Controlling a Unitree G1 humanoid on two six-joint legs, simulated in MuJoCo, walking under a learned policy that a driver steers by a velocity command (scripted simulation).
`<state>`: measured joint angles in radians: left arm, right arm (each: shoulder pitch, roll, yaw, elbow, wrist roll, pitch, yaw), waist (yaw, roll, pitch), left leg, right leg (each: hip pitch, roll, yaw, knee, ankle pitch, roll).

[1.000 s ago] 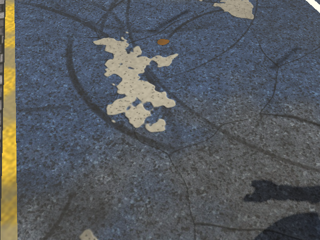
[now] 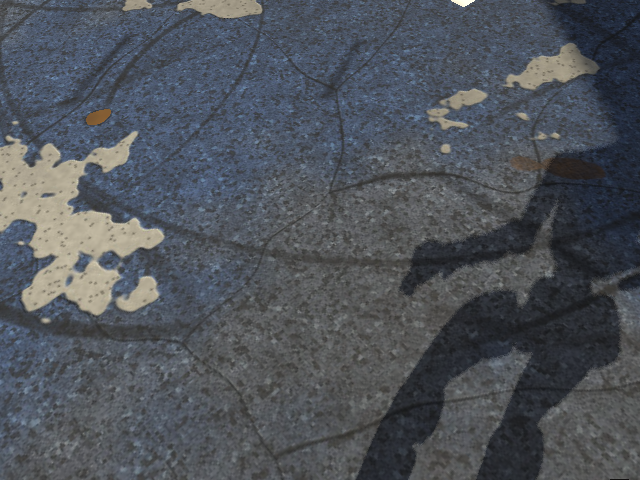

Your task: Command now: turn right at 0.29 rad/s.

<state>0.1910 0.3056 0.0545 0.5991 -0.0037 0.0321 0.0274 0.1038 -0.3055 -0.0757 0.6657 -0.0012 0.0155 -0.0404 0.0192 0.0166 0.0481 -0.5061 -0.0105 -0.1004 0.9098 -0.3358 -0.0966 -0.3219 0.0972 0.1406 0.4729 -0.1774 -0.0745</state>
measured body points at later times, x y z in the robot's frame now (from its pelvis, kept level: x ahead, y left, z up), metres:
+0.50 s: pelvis +0.09 +0.03 +0.00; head +0.10 +0.03 +0.45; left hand +0.11 +0.33 -0.11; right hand +0.26 -0.21 -0.11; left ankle +0.05 +0.17 -0.67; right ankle +0.04 -0.08 -0.74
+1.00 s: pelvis +0.31 +0.18 +0.00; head +0.34 +0.21 +0.45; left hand +0.34 +0.50 -0.09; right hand +0.53 -0.02 -0.09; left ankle +0.31 +0.24 -0.74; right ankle +0.45 +0.03 -0.66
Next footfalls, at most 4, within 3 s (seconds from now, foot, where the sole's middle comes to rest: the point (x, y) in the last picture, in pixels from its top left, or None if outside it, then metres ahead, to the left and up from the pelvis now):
0.16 left None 0.05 0.16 -0.78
0.78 left None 0.34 0.26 -0.78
1.34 right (268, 354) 0.72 0.21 -0.78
1.80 left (165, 280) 0.93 0.48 -0.78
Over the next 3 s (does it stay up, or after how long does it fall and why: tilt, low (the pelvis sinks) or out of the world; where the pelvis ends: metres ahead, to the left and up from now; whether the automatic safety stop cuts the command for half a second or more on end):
stays up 1.40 0.36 -0.01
